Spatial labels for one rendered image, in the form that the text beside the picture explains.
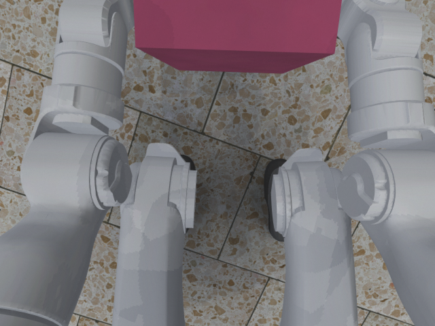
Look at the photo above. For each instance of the left robot shin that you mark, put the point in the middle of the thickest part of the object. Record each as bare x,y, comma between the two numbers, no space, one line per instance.
153,149

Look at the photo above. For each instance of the right robot forearm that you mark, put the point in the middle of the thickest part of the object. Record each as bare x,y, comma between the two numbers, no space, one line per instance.
382,43

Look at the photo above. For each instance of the left robot forearm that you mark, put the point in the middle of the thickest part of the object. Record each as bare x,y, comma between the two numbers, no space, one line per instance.
89,64

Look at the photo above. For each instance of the carton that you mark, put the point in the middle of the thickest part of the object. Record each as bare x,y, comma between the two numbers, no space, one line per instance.
248,36

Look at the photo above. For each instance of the robot right upper arm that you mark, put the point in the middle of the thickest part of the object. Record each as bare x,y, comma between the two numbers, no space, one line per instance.
392,193

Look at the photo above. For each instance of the robot left upper arm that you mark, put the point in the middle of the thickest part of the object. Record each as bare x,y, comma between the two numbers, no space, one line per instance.
71,181

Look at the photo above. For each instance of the left robot thigh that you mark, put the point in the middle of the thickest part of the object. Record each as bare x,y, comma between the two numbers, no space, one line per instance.
148,289

